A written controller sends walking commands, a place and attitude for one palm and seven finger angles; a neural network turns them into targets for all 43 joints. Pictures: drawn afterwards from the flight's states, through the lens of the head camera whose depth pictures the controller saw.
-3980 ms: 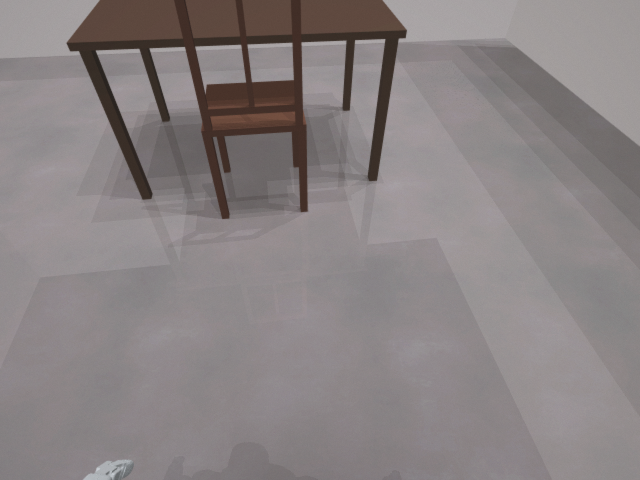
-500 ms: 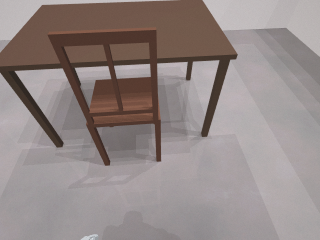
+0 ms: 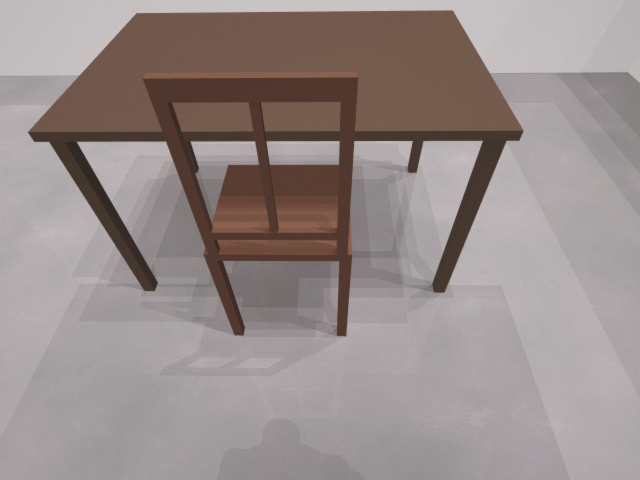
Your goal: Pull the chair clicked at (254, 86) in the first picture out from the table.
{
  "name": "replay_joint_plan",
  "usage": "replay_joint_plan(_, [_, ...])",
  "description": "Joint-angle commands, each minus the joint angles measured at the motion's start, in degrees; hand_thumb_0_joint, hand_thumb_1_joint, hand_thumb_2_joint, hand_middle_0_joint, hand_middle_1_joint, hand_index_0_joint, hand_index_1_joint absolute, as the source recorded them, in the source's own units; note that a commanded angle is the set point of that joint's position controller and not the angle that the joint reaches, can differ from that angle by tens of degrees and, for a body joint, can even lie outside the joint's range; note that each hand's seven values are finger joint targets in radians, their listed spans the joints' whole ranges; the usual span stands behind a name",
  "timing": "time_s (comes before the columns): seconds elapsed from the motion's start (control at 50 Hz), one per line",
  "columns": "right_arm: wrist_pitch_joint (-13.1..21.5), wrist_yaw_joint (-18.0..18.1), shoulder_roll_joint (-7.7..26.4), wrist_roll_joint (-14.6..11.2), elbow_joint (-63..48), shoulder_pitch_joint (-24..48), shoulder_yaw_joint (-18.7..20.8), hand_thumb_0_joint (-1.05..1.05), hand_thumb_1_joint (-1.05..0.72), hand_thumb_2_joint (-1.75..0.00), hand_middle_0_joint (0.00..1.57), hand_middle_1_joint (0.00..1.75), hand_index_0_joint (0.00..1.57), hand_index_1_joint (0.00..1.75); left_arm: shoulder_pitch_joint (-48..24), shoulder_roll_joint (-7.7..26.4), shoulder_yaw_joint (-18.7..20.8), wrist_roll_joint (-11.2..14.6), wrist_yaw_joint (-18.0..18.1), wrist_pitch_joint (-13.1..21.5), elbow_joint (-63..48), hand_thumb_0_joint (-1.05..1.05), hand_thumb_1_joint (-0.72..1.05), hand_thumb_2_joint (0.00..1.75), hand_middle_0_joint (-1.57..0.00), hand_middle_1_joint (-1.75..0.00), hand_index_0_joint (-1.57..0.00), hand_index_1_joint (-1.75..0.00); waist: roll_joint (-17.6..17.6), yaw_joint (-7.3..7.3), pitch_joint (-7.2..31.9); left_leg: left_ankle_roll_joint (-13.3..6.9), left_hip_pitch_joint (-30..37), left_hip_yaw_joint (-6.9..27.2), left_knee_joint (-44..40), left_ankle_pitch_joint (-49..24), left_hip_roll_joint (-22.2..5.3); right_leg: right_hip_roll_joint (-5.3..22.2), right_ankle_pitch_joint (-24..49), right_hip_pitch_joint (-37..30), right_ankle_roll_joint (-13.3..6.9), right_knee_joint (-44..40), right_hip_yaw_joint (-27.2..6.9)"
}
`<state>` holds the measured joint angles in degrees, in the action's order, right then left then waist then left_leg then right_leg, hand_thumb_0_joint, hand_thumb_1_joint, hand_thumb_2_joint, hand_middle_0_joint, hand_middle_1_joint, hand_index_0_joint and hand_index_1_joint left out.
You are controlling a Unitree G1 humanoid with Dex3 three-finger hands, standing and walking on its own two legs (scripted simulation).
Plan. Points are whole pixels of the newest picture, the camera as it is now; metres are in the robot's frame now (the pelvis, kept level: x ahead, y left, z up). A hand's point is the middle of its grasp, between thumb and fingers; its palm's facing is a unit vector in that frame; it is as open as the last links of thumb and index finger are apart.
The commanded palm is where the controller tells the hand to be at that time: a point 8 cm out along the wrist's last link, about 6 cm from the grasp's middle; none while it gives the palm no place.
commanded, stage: take the last steps up to it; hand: left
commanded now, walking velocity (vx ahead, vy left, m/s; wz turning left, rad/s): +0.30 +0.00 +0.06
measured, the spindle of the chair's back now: (266, 175) +0.71 +0.15 -0.06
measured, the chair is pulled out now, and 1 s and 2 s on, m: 0.00 0.00 0.00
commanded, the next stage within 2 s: come to a stop and stand still in 0.60 s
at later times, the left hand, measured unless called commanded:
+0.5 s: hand out of the picture +0.04 +0.12 -0.18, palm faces +0.18 -0.98 -0.12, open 7.4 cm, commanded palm none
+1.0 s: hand (231, 359) +0.34 +0.18 -0.17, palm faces +0.02 -0.98 -0.22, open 7.3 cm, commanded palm none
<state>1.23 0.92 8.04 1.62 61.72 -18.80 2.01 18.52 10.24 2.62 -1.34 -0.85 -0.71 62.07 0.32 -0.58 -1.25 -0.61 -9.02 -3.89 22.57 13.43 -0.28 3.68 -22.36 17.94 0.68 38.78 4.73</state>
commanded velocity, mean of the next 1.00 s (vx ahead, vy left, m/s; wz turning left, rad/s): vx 0.08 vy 0.01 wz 0.02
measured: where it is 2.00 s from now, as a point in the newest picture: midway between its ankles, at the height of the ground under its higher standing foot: outside the picture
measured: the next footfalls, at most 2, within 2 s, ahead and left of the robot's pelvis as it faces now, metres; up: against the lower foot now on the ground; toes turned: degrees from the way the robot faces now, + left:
right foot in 0.04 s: +0.06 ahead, -0.11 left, +0.00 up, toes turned -6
left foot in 0.52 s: +0.25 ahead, +0.14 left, +0.00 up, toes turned +5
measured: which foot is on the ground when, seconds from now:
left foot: down 0.00-0.04, up 0.06-0.50, down 0.52-1.00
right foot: up 0.00-0.02, down 0.04-0.52, up 0.54-0.84, down 0.86-1.00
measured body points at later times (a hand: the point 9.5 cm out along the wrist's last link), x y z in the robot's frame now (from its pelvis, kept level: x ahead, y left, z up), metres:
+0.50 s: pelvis +0.16 +0.00 -0.01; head +0.20 +0.01 +0.43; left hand +0.03 +0.17 -0.16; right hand +0.28 -0.21 -0.16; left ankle +0.23 +0.11 -0.74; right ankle +0.02 -0.11 -0.74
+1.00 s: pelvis +0.26 +0.00 -0.01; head +0.28 -0.01 +0.44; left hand +0.34 +0.23 -0.15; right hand +0.28 -0.22 -0.18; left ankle +0.23 +0.11 -0.74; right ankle +0.30 -0.11 -0.74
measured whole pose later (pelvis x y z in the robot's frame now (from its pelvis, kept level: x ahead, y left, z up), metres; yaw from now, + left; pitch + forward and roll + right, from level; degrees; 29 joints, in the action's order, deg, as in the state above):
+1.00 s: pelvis +0.26 +0.00 -0.01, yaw +2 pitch -1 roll +1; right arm -1.4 1.7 8.8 0.2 62.2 -13.3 2.2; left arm 8.4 8.5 0.6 -1.0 1.7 0.4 59.4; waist 1.5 -2.1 -3.3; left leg 0.5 -11.4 -6.3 33.3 21.1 -1.1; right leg 2.6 -14.9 17.1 -0.9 33.1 4.2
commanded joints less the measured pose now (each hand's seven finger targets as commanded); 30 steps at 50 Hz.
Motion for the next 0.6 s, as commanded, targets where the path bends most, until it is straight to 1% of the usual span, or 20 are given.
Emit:
replay_joint_plan(0.0, [0.54,-0.07,6.51,-1.05,-2.22,0.76,1.65,0.00,-0.90,-0.90,0.20,0.30,0.20,0.30,8.55,5.23,1.15,-0.36,0.76,3.17,-0.77,0.00,0.90,0.90,-0.20,-0.30,-0.20,-0.30,-5.33,4.42,-0.23,-4.10,-15.84,5.72,7.00,15.10,-5.74,3.80,0.64,-18.48,-1.18,-19.46,-6.26])
replay_joint_plan(0.02, [0.74,-0.54,3.22,-1.31,-4.43,2.69,0.83,0.00,-0.90,-0.90,0.20,0.30,0.20,0.30,13.13,10.21,2.24,-0.68,1.34,3.47,0.15,0.00,0.90,0.90,-0.20,-0.30,-0.20,-0.30,-20.07,6.36,-2.22,-1.47,-27.61,-1.41,22.10,17.29,0.93,16.32,-9.46,-22.67,-6.03,-28.90,-25.01])
replay_joint_plan(0.04, [0.57,-0.95,6.22,-0.46,-6.08,6.55,1.29,0.00,-0.90,-0.90,0.20,0.30,0.20,0.30,15.13,11.05,2.26,0.12,1.84,3.38,0.30,0.00,0.90,0.90,-0.20,-0.30,-0.20,-0.30,-14.98,7.15,-4.81,-1.73,-30.10,2.16,31.11,18.31,-0.95,21.03,-16.96,-17.01,-9.92,-33.86,-32.23])
replay_joint_plan(0.06, [0.52,-1.37,6.32,-0.27,-5.51,6.35,2.02,0.00,-0.90,-0.90,0.20,0.30,0.20,0.30,12.02,9.72,2.16,0.19,2.05,3.69,-0.04,0.00,0.90,0.90,-0.20,-0.30,-0.20,-0.30,-11.59,4.96,-6.58,-1.91,-30.61,3.84,35.42,13.56,-2.85,19.83,-20.34,-12.97,-10.35,-34.90,-29.81])
replay_joint_plan(0.08, [0.34,-1.61,6.08,-0.14,-4.93,6.45,2.02,0.00,-0.90,-0.90,0.20,0.30,0.20,0.30,9.59,7.64,1.79,0.21,2.09,4.08,-0.29,0.00,0.90,0.90,-0.20,-0.30,-0.20,-0.30,-12.85,3.79,-8.51,-1.94,-30.21,4.13,37.41,9.00,-4.03,17.63,-16.01,-10.44,-9.21,-34.72,-26.91])
replay_joint_plan(0.1, [0.22,-1.69,5.77,-0.15,-4.04,5.09,2.17,0.00,-0.90,-0.90,0.20,0.30,0.20,0.30,8.12,5.56,1.28,0.20,2.20,4.26,-0.57,0.00,0.90,0.90,-0.20,-0.30,-0.20,-0.30,-10.15,2.31,-8.49,-1.79,-29.10,4.14,38.59,6.39,-4.95,16.68,-10.21,-9.92,-9.06,-33.69,-22.61])
replay_joint_plan(0.14, [0.24,-2.00,3.87,0.00,-2.50,3.80,1.76,0.00,-0.90,-0.90,0.20,0.30,0.20,0.30,7.54,2.68,0.35,0.16,2.09,5.08,-0.70,0.00,0.90,0.90,-0.20,-0.30,-0.20,-0.30,-5.19,0.96,-8.00,-0.81,-27.21,3.05,38.56,0.89,-5.27,12.73,6.11,-9.51,-7.87,-31.16,-12.95])
replay_joint_plan(0.18, [0.22,-1.98,3.11,-0.15,-2.57,4.51,1.55,0.00,-0.90,-0.90,0.20,0.30,0.20,0.30,9.43,2.70,0.13,0.19,2.15,5.66,-0.01,0.00,0.90,0.90,-0.20,-0.30,-0.20,-0.30,-4.76,1.02,-6.33,0.12,-27.55,1.51,36.92,-0.57,-5.02,11.80,19.85,-12.96,-8.11,-29.11,-8.51])
replay_joint_plan(0.22, [0.04,-2.09,2.74,-0.33,-3.27,6.49,1.52,0.00,-0.90,-0.90,0.20,0.30,0.20,0.30,10.90,2.72,-0.02,0.12,2.30,6.01,0.95,0.00,0.90,0.90,-0.20,-0.30,-0.20,-0.30,-5.79,1.29,-6.02,0.95,-28.15,0.48,34.26,-1.51,-5.26,11.54,29.21,-14.80,-7.97,-28.05,-5.86])
replay_joint_plan(0.26, [0.15,-2.15,2.49,-0.39,-4.30,9.30,1.27,0.00,-0.90,-0.90,0.20,0.30,0.20,0.30,12.50,2.79,-0.08,0.06,2.46,6.04,1.86,0.00,0.90,0.90,-0.20,-0.30,-0.20,-0.30,-6.43,2.12,-5.31,1.03,-28.58,-0.62,30.28,-1.73,-4.83,11.14,35.80,-17.99,-8.21,-26.66,-5.07])
replay_joint_plan(0.32, [0.48,-2.36,2.39,-0.52,-5.67,12.93,0.90,0.00,-0.90,-0.90,0.20,0.30,0.20,0.30,12.87,3.14,-0.05,-0.02,2.68,5.78,2.43,0.00,0.90,0.90,-0.20,-0.30,-0.20,-0.30,-7.65,2.75,-5.97,0.25,-26.41,-1.75,23.61,-2.31,-4.41,11.35,39.73,-18.27,-8.67,-25.64,-3.78])
replay_joint_plan(0.38, [0.87,-2.34,2.13,-0.54,-6.25,15.22,0.53,0.00,-0.90,-0.90,0.20,0.30,0.20,0.30,12.86,3.50,0.00,-0.04,2.81,5.22,3.15,0.00,0.90,0.90,-0.20,-0.30,-0.20,-0.30,-8.27,3.22,-6.28,-1.06,-21.04,-3.44,17.45,-1.40,-2.39,11.02,44.76,-18.10,-8.10,-23.38,-3.05])
replay_joint_plan(0.4, [1.05,-2.22,2.24,-0.55,-6.01,14.10,0.60,0.00,-0.90,-0.90,0.20,0.30,0.20,0.30,12.34,4.03,0.19,-0.13,2.84,5.08,3.08,0.00,0.90,0.90,-0.20,-0.30,-0.20,-0.30,-9.03,2.62,-6.05,-1.73,-17.83,-3.65,16.34,-1.02,-1.74,11.36,47.31,-16.76,-8.09,-21.67,-2.84])
replay_joint_plan(0.44, [1.47,-1.35,3.72,-0.26,-3.95,6.64,0.86,0.00,-0.90,-0.90,0.20,0.30,0.20,0.30,9.93,4.94,0.45,0.22,2.87,4.93,2.75,0.00,0.90,0.90,-0.20,-0.30,-0.20,-0.30,-7.77,-1.08,-1.49,-2.84,-7.65,-5.13,9.90,-3.37,1.25,9.14,53.52,-16.98,-6.85,-12.52,-0.54])
replay_joint_plan(0.46, [1.79,-0.91,5.44,0.00,-2.00,0.34,1.26,0.00,-0.90,-0.90,0.20,0.30,0.20,0.30,9.30,4.73,0.41,0.46,2.86,4.80,2.53,0.00,0.90,0.90,-0.20,-0.30,-0.20,-0.30,-6.10,-3.69,2.06,-3.40,1.55,-3.83,5.62,-7.67,0.92,7.81,50.64,-14.26,-5.68,-3.17,0.10])
replay_joint_plan(0.48, [2.20,-0.26,10.11,0.61,-0.68,-6.31,2.27,0.00,-0.90,-0.90,0.20,0.30,0.20,0.30,10.13,3.17,0.28,1.01,2.61,4.72,1.91,0.00,0.90,0.90,-0.20,-0.30,-0.20,-0.30,0.70,-5.97,8.46,-6.52,14.87,5.34,6.21,-19.66,-8.17,3.48,33.80,-4.95,-3.44,9.55,2.52])
replay_joint_plan(0.5, [2.19,0.26,15.52,0.39,-0.56,-9.89,3.43,0.00,-0.90,-0.90,0.20,0.30,0.20,0.30,12.14,-0.13,-0.50,1.67,2.27,4.56,0.63,0.00,0.90,0.90,-0.20,-0.30,-0.20,-0.30,12.69,-5.00,13.11,-13.77,23.26,25.51,1.81,-31.80,-23.08,-3.70,-9.01,8.38,-1.85,26.71,2.87])
replay_joint_plan(0.52, [1.47,0.45,15.33,-0.70,-1.13,-7.87,3.25,0.00,-0.90,-0.90,0.20,0.30,0.20,0.30,10.12,1.26,0.00,1.02,2.69,4.28,-0.06,0.00,0.90,0.90,-0.20,-0.30,-0.20,-0.30,7.94,-4.07,11.82,-16.39,18.59,25.77,-2.22,-28.78,-24.94,-2.17,-13.21,10.66,-3.20,33.67,-3.00])
replay_joint_plan(0.54, [1.69,0.62,12.21,-0.72,-1.63,-3.36,2.73,0.00,-0.90,-0.90,0.20,0.30,0.20,0.30,6.40,1.01,0.13,0.92,2.66,3.95,-0.41,0.00,0.90,0.90,-0.20,-0.30,-0.20,-0.30,4.35,-3.06,5.53,-15.20,11.40,20.73,-4.67,-22.96,-22.73,0.18,-8.76,12.74,-3.02,35.12,-3.82])
replay_joint_plan(0.58, [2.53,0.81,6.71,-0.58,-3.24,2.70,1.06,0.00,-0.90,-0.90,0.20,0.30,0.20,0.30,4.42,0.43,0.53,0.50,1.88,3.40,-0.25,0.00,0.90,0.90,-0.20,-0.30,-0.20,-0.30,4.40,-0.29,-0.93,-12.35,0.51,13.66,-7.62,-19.43,-18.36,2.75,-1.60,11.43,-2.03,32.50,-5.11])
